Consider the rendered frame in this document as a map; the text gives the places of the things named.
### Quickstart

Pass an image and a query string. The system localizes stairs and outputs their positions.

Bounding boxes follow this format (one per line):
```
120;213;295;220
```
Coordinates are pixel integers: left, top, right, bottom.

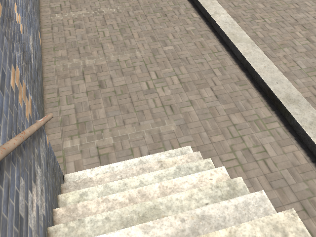
47;145;312;237

